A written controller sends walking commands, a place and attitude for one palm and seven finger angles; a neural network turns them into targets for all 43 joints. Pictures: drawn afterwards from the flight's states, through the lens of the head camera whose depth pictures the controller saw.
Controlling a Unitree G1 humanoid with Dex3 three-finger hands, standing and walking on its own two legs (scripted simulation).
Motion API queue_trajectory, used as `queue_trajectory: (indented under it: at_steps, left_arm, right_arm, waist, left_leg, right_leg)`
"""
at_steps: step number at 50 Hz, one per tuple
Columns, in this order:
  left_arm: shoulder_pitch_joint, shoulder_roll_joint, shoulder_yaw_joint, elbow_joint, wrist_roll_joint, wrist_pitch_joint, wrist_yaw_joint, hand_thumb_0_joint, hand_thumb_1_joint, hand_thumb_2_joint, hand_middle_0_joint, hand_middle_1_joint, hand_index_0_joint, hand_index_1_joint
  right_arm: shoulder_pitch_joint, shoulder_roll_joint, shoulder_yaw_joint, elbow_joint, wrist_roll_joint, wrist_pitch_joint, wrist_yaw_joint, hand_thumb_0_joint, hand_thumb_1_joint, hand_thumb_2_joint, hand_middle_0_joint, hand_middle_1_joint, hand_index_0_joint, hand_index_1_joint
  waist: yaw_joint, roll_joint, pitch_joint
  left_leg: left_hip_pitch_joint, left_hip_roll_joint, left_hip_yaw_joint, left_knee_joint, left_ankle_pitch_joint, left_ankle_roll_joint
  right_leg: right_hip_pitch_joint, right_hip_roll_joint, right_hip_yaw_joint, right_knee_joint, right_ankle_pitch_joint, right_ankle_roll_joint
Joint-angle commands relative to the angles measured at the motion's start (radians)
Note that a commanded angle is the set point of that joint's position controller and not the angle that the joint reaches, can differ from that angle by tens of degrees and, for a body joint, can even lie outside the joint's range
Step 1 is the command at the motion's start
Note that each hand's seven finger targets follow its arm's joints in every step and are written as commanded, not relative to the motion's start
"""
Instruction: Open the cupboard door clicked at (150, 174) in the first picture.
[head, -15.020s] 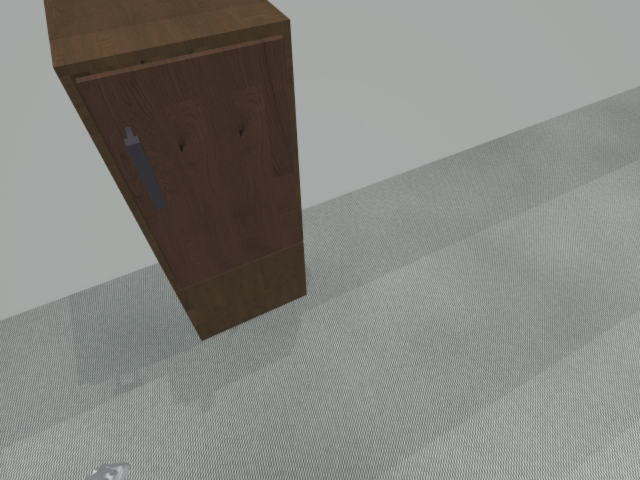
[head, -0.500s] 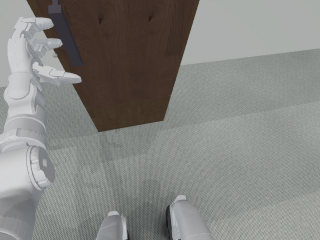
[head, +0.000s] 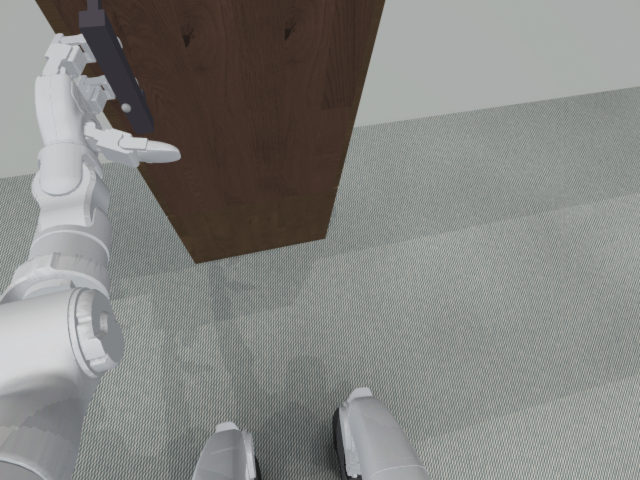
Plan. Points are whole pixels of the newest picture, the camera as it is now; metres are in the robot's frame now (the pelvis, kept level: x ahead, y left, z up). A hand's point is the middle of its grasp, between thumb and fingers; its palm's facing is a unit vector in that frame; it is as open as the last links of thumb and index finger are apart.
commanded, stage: slide the fingers in behind the handle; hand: left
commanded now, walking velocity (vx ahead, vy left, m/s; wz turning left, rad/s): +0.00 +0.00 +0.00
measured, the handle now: (121, 67) +0.60 +0.17 +0.08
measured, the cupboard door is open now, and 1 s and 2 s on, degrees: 0 0 17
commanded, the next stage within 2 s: close the thumb around the handle in 0.62 s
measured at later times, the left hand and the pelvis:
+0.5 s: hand (138, 104) +0.55 +0.15 +0.07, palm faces +0.11 -0.99 -0.01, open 14.0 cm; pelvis +0.00 +0.00 +0.00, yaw +0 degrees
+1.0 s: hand (139, 105) +0.54 +0.15 +0.07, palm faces +0.09 -1.00 -0.01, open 11.8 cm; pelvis +0.00 +0.00 +0.00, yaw +0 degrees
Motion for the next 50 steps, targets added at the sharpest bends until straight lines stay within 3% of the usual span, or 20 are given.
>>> queue_trajectory:
  at_steps: [1,2,6,7,11,13,16,19,20,28,31,34,36,38,39,41,44,46,49,50]
  left_arm:
    - [-0.452,0.230,0.016,-0.204,-0.003,-0.065,0.014,0.000,-0.500,0.300,-0.300,-1.200,-0.300,-1.200]
    - [-0.447,0.243,0.025,-0.200,0.000,-0.065,0.018,0.000,-0.500,0.300,-0.300,-1.200,-0.300,-1.200]
    - [-0.455,0.215,0.002,-0.240,0.004,-0.085,0.024,0.000,-0.500,0.300,-0.300,-1.200,-0.300,-1.200]
    - [-0.462,0.177,-0.024,-0.223,0.002,-0.081,0.025,0.000,-0.500,0.300,-0.300,-1.200,-0.300,-1.200]
    - [-0.477,0.171,-0.024,-0.196,0.000,-0.072,0.035,0.000,-0.500,0.300,-0.300,-1.200,-0.300,-1.200]
    - [-0.461,0.197,-0.004,-0.192,0.004,-0.069,0.040,0.000,-0.500,0.300,-0.300,-1.200,-0.300,-1.200]
    - [-0.498,0.174,-0.029,-0.198,0.015,-0.078,0.048,0.000,-0.500,0.300,-0.300,-1.200,-0.300,-1.200]
    - [-0.517,0.201,-0.004,-0.176,0.012,-0.078,0.059,0.000,-0.500,0.300,-0.300,-1.200,-0.300,-1.200]
    - [-0.496,0.230,0.021,-0.169,0.016,-0.078,0.059,0.000,-0.500,0.300,-0.300,-1.200,-0.300,-1.200]
    - [-0.462,0.233,0.030,-0.189,0.007,-0.071,0.041,0.000,-0.500,0.300,-0.300,-1.200,-0.300,-1.200]
    - [-0.451,0.203,0.008,-0.237,0.003,-0.079,0.034,0.000,-0.500,0.300,-0.300,-1.200,-0.300,-1.200]
    - [-0.444,0.165,-0.017,-0.252,-0.004,-0.081,0.033,0.000,-0.500,0.300,-0.300,-1.200,-0.300,-1.200]
    - [-0.452,0.160,-0.023,-0.201,-0.005,-0.069,0.034,0.000,-0.500,0.300,-0.300,-1.200,-0.300,-1.200]
    - [-0.472,0.179,-0.013,-0.174,-0.003,-0.061,0.037,0.000,-0.388,0.348,-0.308,-1.212,-0.308,-1.212]
    - [-0.488,0.199,0.000,-0.206,-0.002,-0.071,0.040,0.000,-0.332,0.372,-0.312,-1.218,-0.312,-1.218]
    - [-0.484,0.157,-0.031,-0.242,0.003,-0.088,0.043,0.000,-0.220,0.420,-0.320,-1.230,-0.320,-1.230]
    - [-0.462,0.160,-0.023,-0.217,0.001,-0.093,0.047,0.000,-0.052,0.492,-0.332,-1.248,-0.332,-1.248]
    - [-0.459,0.109,-0.060,-0.196,0.005,-0.080,0.050,0.000,0.060,0.540,-0.340,-1.260,-0.340,-1.260]
    - [-0.453,0.176,-0.004,-0.210,0.005,-0.079,0.061,0.000,0.228,0.612,-0.352,-1.278,-0.352,-1.278]
    - [-0.449,0.160,-0.018,-0.215,0.009,-0.081,0.063,0.000,0.284,0.636,-0.356,-1.284,-0.356,-1.284]
  right_arm:
    - [0.198,-0.169,-0.061,-0.036,0.000,-0.013,-0.014,0.000,-0.900,-0.900,0.200,0.300,0.200,0.300]
    - [0.197,-0.171,-0.061,-0.036,0.001,-0.014,-0.015,0.000,-0.900,-0.900,0.200,0.300,0.200,0.300]
    - [0.197,-0.167,-0.062,-0.039,-0.003,-0.018,-0.011,0.000,-0.900,-0.900,0.200,0.300,0.200,0.300]
    - [0.194,-0.165,-0.064,-0.034,-0.004,-0.019,-0.008,0.000,-0.900,-0.900,0.200,0.300,0.200,0.300]
    - [0.197,-0.169,-0.064,-0.027,-0.004,-0.017,-0.009,0.000,-0.900,-0.900,0.200,0.300,0.200,0.300]
    - [0.196,-0.171,-0.063,-0.031,-0.004,-0.018,-0.008,0.000,-0.900,-0.900,0.200,0.300,0.200,0.300]
    - [0.194,-0.167,-0.061,-0.029,-0.007,-0.019,-0.007,0.000,-0.900,-0.900,0.200,0.300,0.200,0.300]
    - [0.198,-0.172,-0.058,-0.029,-0.010,-0.021,-0.009,0.000,-0.900,-0.900,0.200,0.300,0.200,0.300]
    - [0.196,-0.172,-0.059,-0.032,-0.009,-0.022,-0.009,0.000,-0.900,-0.900,0.200,0.300,0.200,0.300]
    - [0.205,-0.171,-0.061,-0.038,-0.006,-0.015,-0.008,0.000,-0.900,-0.900,0.200,0.300,0.200,0.300]
    - [0.204,-0.165,-0.064,-0.042,-0.005,-0.015,-0.006,0.000,-0.900,-0.900,0.200,0.300,0.200,0.300]
    - [0.207,-0.166,-0.068,-0.040,-0.005,-0.014,-0.003,0.000,-0.900,-0.900,0.200,0.300,0.200,0.300]
    - [0.205,-0.170,-0.067,-0.025,-0.003,-0.011,-0.005,0.000,-0.900,-0.900,0.200,0.300,0.200,0.300]
    - [0.203,-0.173,-0.064,-0.022,-0.003,-0.013,-0.008,0.000,-0.900,-0.900,0.200,0.300,0.200,0.300]
    - [0.203,-0.174,-0.064,-0.027,-0.005,-0.014,-0.011,0.000,-0.900,-0.900,0.200,0.300,0.200,0.300]
    - [0.200,-0.166,-0.067,-0.027,-0.009,-0.019,-0.006,0.000,-0.900,-0.900,0.200,0.300,0.200,0.300]
    - [0.210,-0.170,-0.068,-0.022,-0.012,-0.016,-0.004,0.000,-0.900,-0.900,0.200,0.300,0.200,0.300]
    - [0.200,-0.166,-0.068,-0.022,-0.010,-0.013,0.000,0.000,-0.900,-0.900,0.200,0.300,0.200,0.300]
    - [0.206,-0.172,-0.068,-0.031,-0.011,-0.009,-0.003,0.000,-0.900,-0.900,0.200,0.300,0.200,0.300]
    - [0.200,-0.167,-0.068,-0.033,-0.010,-0.010,-0.001,0.000,-0.900,-0.900,0.200,0.300,0.200,0.300]
  waist:
    - [-0.017,0.095,-0.526]
    - [-0.017,0.067,-0.526]
    - [-0.007,0.129,-0.566]
    - [-0.020,0.120,-0.548]
    - [-0.032,0.096,-0.523]
    - [-0.020,0.093,-0.526]
    - [-0.029,0.113,-0.517]
    - [-0.037,0.080,-0.504]
    - [-0.020,0.092,-0.525]
    - [-0.016,0.072,-0.561]
    - [-0.006,0.121,-0.598]
    - [-0.013,0.117,-0.575]
    - [-0.029,0.076,-0.513]
    - [-0.034,0.065,-0.468]
    - [-0.024,0.090,-0.493]
    - [-0.021,0.147,-0.561]
    - [-0.022,0.105,-0.540]
    - [-0.030,0.115,-0.519]
    - [-0.010,0.094,-0.547]
    - [-0.010,0.119,-0.555]
  left_leg:
    - [0.239,-0.052,-0.021,-0.119,0.407,0.018]
    - [0.223,-0.053,-0.020,-0.119,0.393,0.021]
    - [0.294,-0.050,-0.030,-0.122,0.453,0.011]
    - [0.287,-0.050,-0.026,-0.118,0.439,0.012]
    - [0.266,-0.051,-0.028,-0.120,0.422,0.013]
    - [0.256,-0.053,-0.027,-0.122,0.414,0.014]
    - [0.275,-0.051,-0.035,-0.122,0.416,0.011]
    - [0.243,-0.052,-0.035,-0.120,0.389,0.016]
    - [0.237,-0.055,-0.030,-0.118,0.391,0.015]
    - [0.238,-0.052,-0.025,-0.111,0.434,0.016]
    - [0.288,-0.052,-0.025,-0.111,0.480,0.010]
    - [0.321,-0.047,-0.031,-0.118,0.503,0.008]
    - [0.285,-0.045,-0.034,-0.121,0.452,0.009]
    - [0.237,-0.051,-0.029,-0.130,0.388,0.015]
    - [0.264,-0.051,-0.032,-0.134,0.404,0.013]
    - [0.335,-0.050,-0.036,-0.123,0.478,0.005]
    - [0.336,-0.044,-0.045,-0.121,0.510,0.001]
    - [0.329,-0.046,-0.041,-0.122,0.492,0.000]
    - [0.307,-0.049,-0.039,-0.125,0.483,0.004]
    - [0.313,-0.051,-0.035,-0.124,0.488,0.003]
  right_leg:
    - [0.385,0.054,0.002,-0.080,0.311,-0.032]
    - [0.395,0.054,0.005,-0.083,0.304,-0.030]
    - [0.372,0.053,-0.006,-0.070,0.324,-0.037]
    - [0.361,0.054,-0.006,-0.075,0.314,-0.034]
    - [0.354,0.053,-0.007,-0.079,0.305,-0.033]
    - [0.364,0.053,-0.004,-0.077,0.300,-0.034]
    - [0.327,0.053,-0.011,-0.071,0.280,-0.035]
    - [0.335,0.054,-0.008,-0.072,0.266,-0.034]
    - [0.354,0.052,-0.004,-0.070,0.275,-0.034]
    - [0.399,0.054,-0.002,-0.066,0.336,-0.033]
    - [0.391,0.056,-0.005,-0.061,0.362,-0.036]
    - [0.363,0.059,-0.014,-0.066,0.356,-0.038]
    - [0.339,0.058,-0.016,-0.077,0.312,-0.033]
    - [0.346,0.057,-0.010,-0.088,0.273,-0.032]
    - [0.346,0.057,-0.011,-0.082,0.279,-0.036]
    - [0.330,0.055,-0.016,-0.073,0.313,-0.038]
    - [0.327,0.058,-0.024,-0.065,0.326,-0.039]
    - [0.306,0.056,-0.025,-0.071,0.311,-0.037]
    - [0.353,0.057,-0.019,-0.065,0.327,-0.039]
    - [0.350,0.055,-0.017,-0.065,0.332,-0.038]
